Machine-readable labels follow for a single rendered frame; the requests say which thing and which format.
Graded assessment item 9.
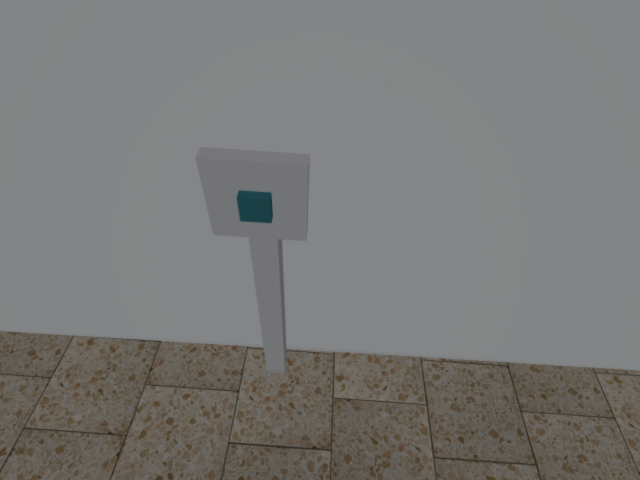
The panel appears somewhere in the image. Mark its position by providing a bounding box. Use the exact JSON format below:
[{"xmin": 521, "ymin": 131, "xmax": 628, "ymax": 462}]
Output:
[{"xmin": 195, "ymin": 147, "xmax": 310, "ymax": 374}]

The button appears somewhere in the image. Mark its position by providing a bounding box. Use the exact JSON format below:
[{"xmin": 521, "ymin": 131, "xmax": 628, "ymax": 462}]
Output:
[{"xmin": 237, "ymin": 190, "xmax": 273, "ymax": 223}]

